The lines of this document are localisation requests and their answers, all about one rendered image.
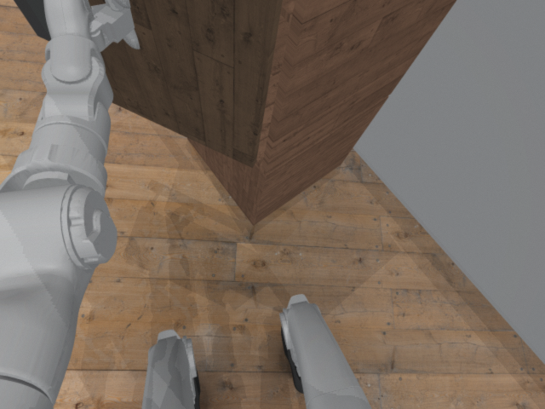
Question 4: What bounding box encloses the left robot upper arm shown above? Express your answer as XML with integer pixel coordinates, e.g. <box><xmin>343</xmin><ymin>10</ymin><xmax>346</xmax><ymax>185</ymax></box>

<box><xmin>0</xmin><ymin>183</ymin><xmax>118</xmax><ymax>409</ymax></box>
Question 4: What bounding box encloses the right robot foot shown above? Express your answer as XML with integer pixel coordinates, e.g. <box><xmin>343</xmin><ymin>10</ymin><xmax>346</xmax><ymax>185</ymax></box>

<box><xmin>281</xmin><ymin>326</ymin><xmax>304</xmax><ymax>394</ymax></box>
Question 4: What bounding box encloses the robot left thigh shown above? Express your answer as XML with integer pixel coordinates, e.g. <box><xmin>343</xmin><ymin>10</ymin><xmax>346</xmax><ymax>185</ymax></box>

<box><xmin>141</xmin><ymin>336</ymin><xmax>197</xmax><ymax>409</ymax></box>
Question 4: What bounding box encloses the left robot hand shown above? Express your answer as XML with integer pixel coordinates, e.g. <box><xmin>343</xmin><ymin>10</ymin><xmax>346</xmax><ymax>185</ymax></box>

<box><xmin>43</xmin><ymin>0</ymin><xmax>140</xmax><ymax>52</ymax></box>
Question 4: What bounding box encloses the handle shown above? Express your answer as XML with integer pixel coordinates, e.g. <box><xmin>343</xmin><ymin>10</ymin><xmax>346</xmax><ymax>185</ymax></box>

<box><xmin>14</xmin><ymin>0</ymin><xmax>51</xmax><ymax>41</ymax></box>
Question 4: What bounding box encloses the robot left forearm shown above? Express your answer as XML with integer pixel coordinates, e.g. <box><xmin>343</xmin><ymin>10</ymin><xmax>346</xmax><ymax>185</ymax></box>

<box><xmin>0</xmin><ymin>35</ymin><xmax>113</xmax><ymax>198</ymax></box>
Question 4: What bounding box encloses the cupboard door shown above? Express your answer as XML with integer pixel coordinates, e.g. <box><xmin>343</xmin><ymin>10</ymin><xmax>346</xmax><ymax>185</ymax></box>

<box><xmin>89</xmin><ymin>0</ymin><xmax>283</xmax><ymax>168</ymax></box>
